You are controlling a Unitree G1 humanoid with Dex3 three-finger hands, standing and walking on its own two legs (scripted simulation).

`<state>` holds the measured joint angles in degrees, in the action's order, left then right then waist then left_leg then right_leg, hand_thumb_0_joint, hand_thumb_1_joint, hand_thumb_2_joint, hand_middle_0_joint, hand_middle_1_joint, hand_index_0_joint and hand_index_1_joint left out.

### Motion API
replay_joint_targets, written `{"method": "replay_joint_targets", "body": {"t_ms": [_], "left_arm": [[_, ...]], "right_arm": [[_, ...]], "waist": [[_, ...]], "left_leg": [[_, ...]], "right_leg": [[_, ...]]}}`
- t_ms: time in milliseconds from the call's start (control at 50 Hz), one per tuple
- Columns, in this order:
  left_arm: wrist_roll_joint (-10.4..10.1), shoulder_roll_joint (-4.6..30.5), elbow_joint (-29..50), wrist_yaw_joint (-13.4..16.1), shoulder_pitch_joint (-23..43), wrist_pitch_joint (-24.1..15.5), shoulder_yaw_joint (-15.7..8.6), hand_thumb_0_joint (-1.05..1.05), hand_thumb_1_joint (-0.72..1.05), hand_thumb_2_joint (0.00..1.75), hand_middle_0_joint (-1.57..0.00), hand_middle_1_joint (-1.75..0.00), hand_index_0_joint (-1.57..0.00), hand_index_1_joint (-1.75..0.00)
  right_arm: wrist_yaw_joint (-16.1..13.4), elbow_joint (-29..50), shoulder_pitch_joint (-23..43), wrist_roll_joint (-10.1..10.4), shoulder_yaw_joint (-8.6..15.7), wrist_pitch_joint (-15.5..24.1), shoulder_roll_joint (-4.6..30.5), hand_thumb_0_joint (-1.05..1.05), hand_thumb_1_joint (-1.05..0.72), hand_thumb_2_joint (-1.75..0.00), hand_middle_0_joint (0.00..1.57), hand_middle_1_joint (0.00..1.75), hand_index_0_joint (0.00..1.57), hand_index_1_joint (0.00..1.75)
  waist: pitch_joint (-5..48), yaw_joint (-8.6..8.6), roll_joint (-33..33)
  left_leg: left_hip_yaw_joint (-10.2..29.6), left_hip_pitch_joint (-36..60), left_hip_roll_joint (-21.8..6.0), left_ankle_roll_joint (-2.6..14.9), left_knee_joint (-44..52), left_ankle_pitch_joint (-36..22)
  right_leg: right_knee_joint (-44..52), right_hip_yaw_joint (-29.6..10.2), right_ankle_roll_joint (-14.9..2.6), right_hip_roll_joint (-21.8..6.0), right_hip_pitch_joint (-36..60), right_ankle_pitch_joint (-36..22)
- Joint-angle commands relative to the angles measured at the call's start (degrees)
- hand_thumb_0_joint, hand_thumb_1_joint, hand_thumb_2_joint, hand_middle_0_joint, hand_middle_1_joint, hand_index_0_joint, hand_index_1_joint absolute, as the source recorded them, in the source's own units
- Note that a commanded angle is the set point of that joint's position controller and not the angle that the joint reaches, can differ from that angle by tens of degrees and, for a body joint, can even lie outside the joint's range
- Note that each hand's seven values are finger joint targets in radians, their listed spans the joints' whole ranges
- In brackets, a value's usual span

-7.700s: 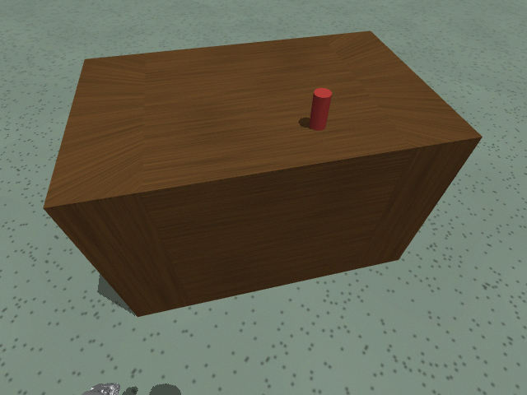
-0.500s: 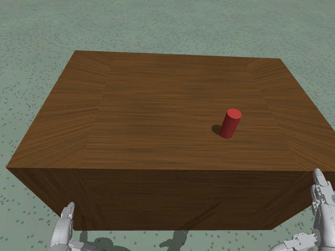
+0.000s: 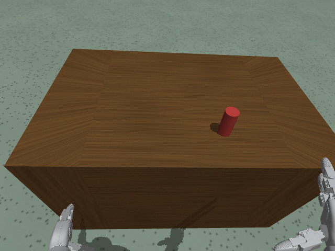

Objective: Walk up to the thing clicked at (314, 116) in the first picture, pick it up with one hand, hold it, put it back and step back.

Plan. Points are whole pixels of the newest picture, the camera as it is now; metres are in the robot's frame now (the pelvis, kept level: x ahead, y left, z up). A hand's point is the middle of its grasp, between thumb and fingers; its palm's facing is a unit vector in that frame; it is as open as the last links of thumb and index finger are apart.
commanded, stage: go down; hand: right
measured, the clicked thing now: (228, 122) +0.51 -0.20 -0.03
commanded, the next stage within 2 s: none
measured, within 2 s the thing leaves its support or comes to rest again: neither
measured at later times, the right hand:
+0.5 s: hand (314, 171) +0.26 -0.31 +0.10, palm faces +0.27 +0.95 -0.17, open 17.4 cm
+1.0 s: hand (318, 158) +0.29 -0.34 +0.10, palm faces +0.16 +0.99 -0.01, open 17.4 cm
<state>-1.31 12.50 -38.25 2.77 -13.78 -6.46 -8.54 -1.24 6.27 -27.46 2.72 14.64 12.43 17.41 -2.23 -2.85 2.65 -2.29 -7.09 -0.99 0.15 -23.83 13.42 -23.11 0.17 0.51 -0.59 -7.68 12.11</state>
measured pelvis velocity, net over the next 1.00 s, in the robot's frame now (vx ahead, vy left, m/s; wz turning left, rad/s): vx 0.01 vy -0.01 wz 0.00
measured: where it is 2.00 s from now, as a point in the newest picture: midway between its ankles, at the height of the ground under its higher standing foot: outside the picture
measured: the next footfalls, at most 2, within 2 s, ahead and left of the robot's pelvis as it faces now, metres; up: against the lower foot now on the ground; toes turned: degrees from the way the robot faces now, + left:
none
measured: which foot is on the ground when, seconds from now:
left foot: down 0.00-1.00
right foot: down 0.00-1.00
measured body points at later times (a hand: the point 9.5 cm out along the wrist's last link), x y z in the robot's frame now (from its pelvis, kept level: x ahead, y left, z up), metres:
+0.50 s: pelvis +0.00 +0.00 +0.00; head -0.01 +0.01 +0.45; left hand +0.18 +0.26 -0.09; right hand +0.24 -0.35 +0.11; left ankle +0.00 +0.12 -0.74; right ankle +0.01 -0.13 -0.74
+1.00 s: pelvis +0.01 -0.01 -0.01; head +0.01 -0.02 +0.44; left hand +0.17 +0.24 -0.08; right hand +0.28 -0.39 +0.10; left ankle +0.00 +0.12 -0.74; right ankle +0.01 -0.13 -0.74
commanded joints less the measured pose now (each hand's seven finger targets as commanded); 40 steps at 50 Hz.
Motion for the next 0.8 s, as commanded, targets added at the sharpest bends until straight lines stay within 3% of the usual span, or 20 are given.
{"method": "replay_joint_targets", "body": {"t_ms": [0, 20, 40, 60, 100, 120, 140, 160, 180, 240, 300, 380, 420, 480, 520, 560, 620, 640, 680, 780], "left_arm": [[0.1, 9.7, 6.3, 0.8, 4.1, -2.8, -4.8, 0.00, -0.49, 0.01, -0.06, -0.06, -0.07, -0.04], [1.8, 8.0, 10.3, 0.1, 9.9, -3.3, -1.4, 0.00, -0.57, 0.09, -0.06, -0.07, -0.06, -0.07], [0.2, 12.7, 9.9, 1.1, 6.4, -3.2, -6.6, 0.00, -0.49, 0.01, -0.06, -0.06, -0.07, -0.04], [2.0, 7.8, 8.8, 0.2, 8.0, -2.9, -1.8, 0.00, -0.53, 0.04, -0.05, -0.05, -0.05, -0.05], [1.8, 8.7, 9.0, 0.5, 6.9, -2.9, -2.7, 0.00, -0.54, 0.04, -0.05, -0.05, -0.05, -0.05], [1.6, 6.9, 4.1, 0.5, 4.9, -2.4, -2.2, 0.00, -0.54, 0.04, -0.05, -0.05, -0.05, -0.05], [1.5, 6.3, 4.7, 0.3, 6.4, -2.3, -1.3, 0.00, -0.54, 0.04, -0.05, -0.05, -0.05, -0.05], [1.5, 8.3, 6.5, 0.6, 7.3, -2.3, -3.1, 0.00, -0.55, 0.04, -0.05, -0.05, -0.05, -0.05], [1.5, 7.1, 5.8, 0.6, 7.7, -2.2, -1.7, 0.00, -0.54, 0.03, -0.05, -0.05, -0.05, -0.05], [1.0, 9.2, 5.4, 1.6, 9.6, -2.2, -2.6, 0.00, -0.53, 0.03, -0.05, -0.05, -0.05, -0.04], [0.4, 8.1, 8.1, 2.8, 13.9, -3.1, 0.2, 0.00, -0.54, 0.03, -0.05, -0.05, -0.05, -0.04], [-0.4, 8.2, 3.6, 5.1, 9.3, -3.4, 1.8, 0.00, -0.53, 0.03, -0.05, -0.05, -0.05, -0.04], [-0.6, 5.9, 2.2, 5.4, 10.0, -3.3, 5.0, 0.00, -0.54, 0.03, -0.05, -0.04, -0.05, -0.04], [-0.8, 8.3, 2.5, 6.1, 7.9, -4.4, 4.4, 0.00, -0.53, 0.03, -0.05, -0.04, -0.05, -0.04], [-1.0, 7.6, 4.2, 5.9, 6.8, -4.9, 6.1, 0.00, -0.53, 0.03, -0.05, -0.05, -0.05, -0.04], [-1.0, 9.5, 3.4, 6.0, 6.4, -5.4, 4.4, 0.00, -0.54, 0.03, -0.05, -0.05, -0.05, -0.05], [-0.6, 9.8, 6.1, 6.1, 7.4, -6.4, 4.9, 0.00, -0.54, 0.04, -0.05, -0.05, -0.06, -0.05], [-0.5, 10.7, 3.8, 6.1, 7.1, -6.4, 3.6, 0.00, -0.54, 0.04, -0.05, -0.05, -0.05, -0.05], [-0.2, 9.4, 4.9, 6.0, 8.5, -6.6, 4.9, 0.00, -0.55, 0.05, -0.05, -0.06, -0.05, -0.06], [-0.3, 10.5, 7.8, 6.7, 11.7, -6.9, 4.9, 0.00, -0.55, 0.05, -0.05, -0.05, -0.05, -0.05]], "right_arm": [[-1.2, 9.6, 3.2, 0.4, 8.7, 4.5, 12.7, 0.00, 0.46, -0.07, 0.04, 0.06, 0.04, 0.06], [-0.6, 15.6, 5.4, 0.5, 5.7, 6.4, 6.4, 0.00, 0.46, -0.07, 0.05, 0.06, 0.05, 0.06], [-1.3, 8.5, 3.8, 0.4, 9.8, 5.0, 13.9, 0.00, 0.41, -0.07, 0.05, 0.05, 0.05, 0.05], [-0.6, 16.0, 5.5, 0.5, 6.1, 7.3, 6.4, 0.00, 0.49, -0.05, 0.05, 0.05, 0.05, 0.05], [-0.3, 10.4, 5.0, 0.9, 9.9, 7.4, 9.5, 0.00, 0.49, -0.04, 0.05, 0.05, 0.05, 0.05], [0.2, 7.8, 6.1, 1.5, 8.4, 7.3, 7.8, 0.00, 0.51, -0.05, 0.04, 0.05, 0.05, 0.05], [0.5, 7.2, 7.5, 1.8, 10.4, 7.4, 9.4, 0.00, 0.51, -0.05, 0.04, 0.05, 0.05, 0.05], [1.0, 5.9, 9.4, 2.2, 11.6, 7.4, 10.5, 0.00, 0.54, -0.05, 0.03, 0.06, 0.05, 0.06], [1.8, 5.7, 10.9, 2.7, 11.7, 7.3, 10.8, 0.00, 0.55, -0.05, 0.04, 0.06, 0.05, 0.06], [5.0, 2.5, 17.1, 5.3, 13.1, 6.9, 12.8, 0.00, 0.56, -0.05, 0.03, 0.06, 0.05, 0.06], [8.9, 1.2, 28.2, 7.7, 15.5, 7.4, 17.1, 0.00, 0.53, -0.05, 0.04, 0.05, 0.05, 0.05], [15.8, -12.1, 31.9, 11.3, 18.4, 5.2, 21.6, 0.00, 0.47, -0.04, 0.06, 0.04, 0.06, 0.04], [19.7, -17.3, 35.2, 13.0, 18.1, 3.8, 22.0, 0.00, 0.49, -0.03, 0.05, 0.05, 0.05, 0.05], [24.1, -20.9, 39.0, 15.2, 19.4, 2.0, 24.9, 0.00, 0.51, -0.03, 0.05, 0.05, 0.05, 0.05], [26.6, -23.3, 40.7, 16.4, 19.8, 1.5, 25.9, 0.00, 0.52, -0.03, 0.05, 0.05, 0.05, 0.05], [28.2, -24.8, 42.7, 16.9, 20.0, 1.5, 27.8, 0.00, 0.52, -0.03, 0.05, 0.05, 0.05, 0.05], [29.1, -27.0, 42.5, 17.4, 19.7, 1.3, 26.8, 0.00, 0.53, -0.04, 0.04, 0.05, 0.05, 0.05], [29.0, -23.2, 44.1, 17.4, 20.0, 1.7, 27.8, 0.00, 0.53, -0.05, 0.04, 0.05, 0.05, 0.05], [28.6, -23.5, 44.9, 17.3, 20.1, 1.9, 27.6, 0.00, 0.52, -0.05, 0.04, 0.05, 0.04, 0.05], [28.1, -22.6, 48.3, 17.6, 19.7, 2.3, 27.6, 0.00, 0.53, -0.05, 0.04, 0.05, 0.04, 0.05]], "waist": [[3.7, -0.08, 0.1], [6.3, 1.51, -2.5], [3.9, 0.13, -1.8], [7.5, 1.37, -2.9], [5.7, 0.42, -2.7], [1.3, 1.76, -3.1], [1.6, 0.78, -2.7], [3.1, 2.05, -3.3], [2.8, 1.71, -2.5], [3.8, 2.69, -2.5], [8.5, 2.76, -1.0], [8.5, 3.42, -2.0], [8.5, 3.24, 0.3], [10.8, 3.29, 1.0], [11.7, 2.95, 1.1], [12.3, 2.65, 3.0], [13.3, 1.59, 1.7], [14.2, 0.82, 4.6], [14.4, 0.38, 3.7], [17.9, 1.21, 3.2]], "left_leg": [[-1.2, -1.0, 0.5, 0.45, 4.0, -6.3], [-1.1, -1.9, 1.3, -0.19, 3.0, -7.2], [-1.1, -0.5, 0.4, 0.22, 3.9, -6.7], [-1.0, -1.7, 1.1, -0.34, 2.7, -8.1], [-0.9, -2.1, 1.0, -0.40, 3.1, -6.8], [-0.9, -4.1, 1.1, -0.41, 3.6, -4.4], [-0.7, -4.4, 0.8, -0.47, 4.1, -2.7], [-0.5, -4.2, 0.8, -0.54, 4.0, -2.7], [-0.1, -4.7, 0.6, -0.59, 4.2, -2.5], [0.2, -4.7, 0.4, -0.75, 3.7, -5.5], [1.7, -2.9, -0.6, -1.09, 3.3, -7.7], [2.9, -3.5, -1.4, -1.68, 3.0, -8.7], [3.0, -4.8, -1.4, -1.38, 2.2, -8.2], [1.6, -5.1, -0.7, -0.82, 1.1, -9.5], [0.4, -4.8, 0.0, -0.46, 0.4, -10.2], [-0.4, -5.2, 0.5, -0.03, -0.7, -11.2], [-0.8, -4.7, 1.1, 0.39, -1.2, -11.2], [-0.8, -4.6, 1.2, 0.67, -1.4, -10.7], [-0.9, -4.5, 1.5, 0.91, -1.6, -10.5], [-0.6, -4.4, 2.0, 1.02, -2.2, -10.5]], "right_leg": [[3.9, 1.5, -1.48, 0.8, 0.7, -6.9], [2.6, 0.1, -1.45, 0.7, 0.9, -7.0], [3.4, 1.1, -1.55, 0.9, 0.6, -7.1], [2.1, 0.2, -1.44, 0.9, 1.7, -7.8], [2.1, 0.5, -1.54, 1.1, 0.7, -6.6], [2.4, 0.3, -1.64, 1.1, -1.0, -4.0], [2.5, 0.3, -1.74, 1.3, -1.6, -2.4], [2.4, 0.3, -1.77, 1.2, -1.2, -2.3], [2.2, 0.5, -1.86, 1.4, -1.3, -1.9], [1.4, 0.2, -1.98, 1.5, -1.4, -3.9], [0.1, -0.3, -1.88, 1.8, 0.1, -5.8], [-0.8, -0.8, -2.21, 1.6, -1.1, -6.2], [-1.4, -0.9, -2.18, 1.6, -2.5, -6.0], [-1.0, -1.2, -2.01, 1.1, -2.7, -7.0], [-0.8, -1.2, -1.93, 0.9, -2.6, -7.6], [-0.9, -1.3, -1.66, 0.7, -2.8, -8.5], [-1.5, -1.5, -1.32, 0.1, -2.9, -10.4], [-1.6, -1.6, -0.94, 0.0, -2.6, -10.9], [-1.9, -1.9, -0.82, -0.4, -2.7, -12.4], [-2.8, -2.4, -0.71, -1.1, -1.9, -14.6]]}}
